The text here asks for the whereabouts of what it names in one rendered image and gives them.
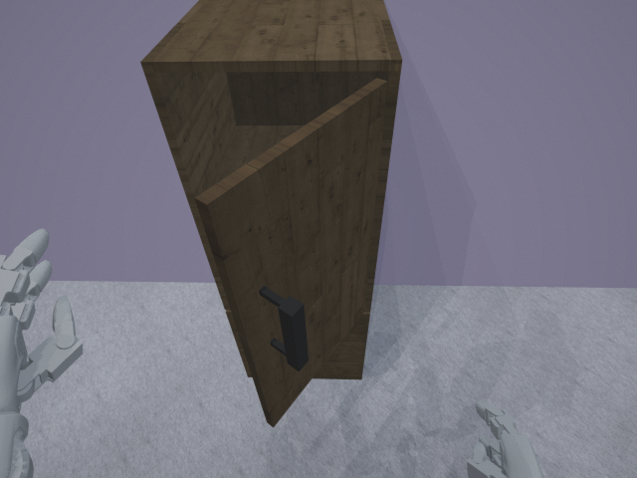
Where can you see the cupboard door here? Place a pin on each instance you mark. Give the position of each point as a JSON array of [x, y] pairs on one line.
[[297, 219]]

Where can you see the robot left hand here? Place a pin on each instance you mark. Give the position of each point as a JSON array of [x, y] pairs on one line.
[[20, 286]]

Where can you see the robot left forearm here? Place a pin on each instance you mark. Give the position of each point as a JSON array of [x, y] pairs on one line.
[[15, 460]]

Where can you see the robot right hand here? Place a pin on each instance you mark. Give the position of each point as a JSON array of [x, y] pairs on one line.
[[512, 458]]

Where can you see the handle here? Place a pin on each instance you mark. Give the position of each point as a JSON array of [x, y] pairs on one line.
[[293, 323]]

